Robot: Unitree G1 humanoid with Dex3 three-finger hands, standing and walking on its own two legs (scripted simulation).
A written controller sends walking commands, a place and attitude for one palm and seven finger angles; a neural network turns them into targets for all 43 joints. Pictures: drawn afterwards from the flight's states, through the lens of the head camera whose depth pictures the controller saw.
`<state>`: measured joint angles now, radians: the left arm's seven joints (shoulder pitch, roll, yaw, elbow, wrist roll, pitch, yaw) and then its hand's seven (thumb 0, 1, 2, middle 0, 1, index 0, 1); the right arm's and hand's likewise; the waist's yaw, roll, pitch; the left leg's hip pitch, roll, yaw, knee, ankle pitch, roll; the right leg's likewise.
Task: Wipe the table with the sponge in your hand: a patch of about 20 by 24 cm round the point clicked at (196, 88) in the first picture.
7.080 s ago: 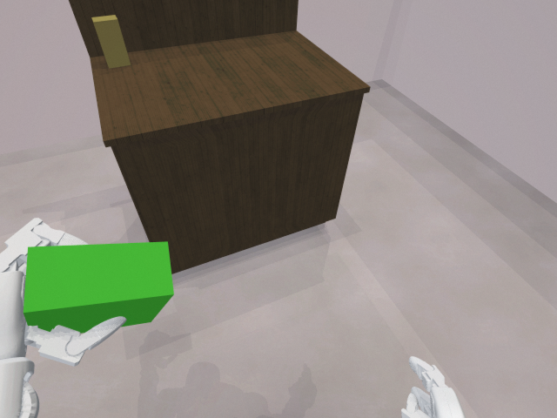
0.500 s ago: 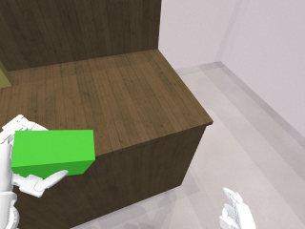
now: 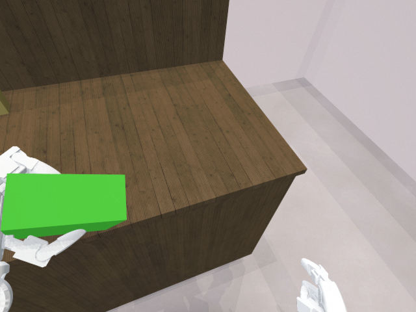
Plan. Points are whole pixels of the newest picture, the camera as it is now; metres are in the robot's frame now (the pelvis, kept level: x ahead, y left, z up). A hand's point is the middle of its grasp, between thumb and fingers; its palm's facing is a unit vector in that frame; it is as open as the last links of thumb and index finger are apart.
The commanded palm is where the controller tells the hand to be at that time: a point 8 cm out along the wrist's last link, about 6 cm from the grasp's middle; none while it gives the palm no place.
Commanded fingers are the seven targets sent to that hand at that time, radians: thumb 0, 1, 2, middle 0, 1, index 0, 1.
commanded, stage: shuffle to correct the standing spot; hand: left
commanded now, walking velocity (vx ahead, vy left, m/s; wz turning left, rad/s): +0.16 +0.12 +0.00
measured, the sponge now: (83, 206) +0.23 +0.20 +0.15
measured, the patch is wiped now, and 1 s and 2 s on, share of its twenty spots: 0.00 0.00 0.00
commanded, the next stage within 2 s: come to a stop and stand still in 0.58 s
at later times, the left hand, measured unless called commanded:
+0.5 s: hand (43, 183) +0.24 +0.25 +0.18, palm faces +0.35 -0.80 -0.48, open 10.3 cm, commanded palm +0.18 +0.30 +0.19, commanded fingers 0.00 0.10 1.30 -1.20 -1.60 -1.20 -1.60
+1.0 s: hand (8, 160) +0.27 +0.31 +0.18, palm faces +0.38 -0.84 -0.39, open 10.3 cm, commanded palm +0.21 +0.35 +0.19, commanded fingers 0.00 0.10 1.30 -1.20 -1.60 -1.20 -1.60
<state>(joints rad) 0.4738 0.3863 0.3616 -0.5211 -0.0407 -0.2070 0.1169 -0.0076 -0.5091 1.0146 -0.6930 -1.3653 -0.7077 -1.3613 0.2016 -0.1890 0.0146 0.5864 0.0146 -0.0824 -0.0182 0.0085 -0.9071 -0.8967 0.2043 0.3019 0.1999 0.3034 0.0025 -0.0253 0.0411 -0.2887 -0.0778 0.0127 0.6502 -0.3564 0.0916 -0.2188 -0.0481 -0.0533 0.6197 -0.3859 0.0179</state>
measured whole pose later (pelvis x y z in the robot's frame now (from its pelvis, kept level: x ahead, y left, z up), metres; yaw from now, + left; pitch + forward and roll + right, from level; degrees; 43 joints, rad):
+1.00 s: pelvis +0.05 +0.06 +0.01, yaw +1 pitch -2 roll -1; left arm 0.44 0.39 0.38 -0.55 -0.04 -0.16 0.11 -0.01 -0.51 1.02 -0.69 -1.36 -0.71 -1.36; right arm 0.16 -0.13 0.04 0.56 0.01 -0.13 -0.03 0.01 -0.91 -0.90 0.20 0.30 0.20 0.30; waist 0.01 -0.05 0.08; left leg -0.25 0.08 0.04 0.51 -0.22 -0.04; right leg -0.19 -0.06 -0.06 0.49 -0.27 0.04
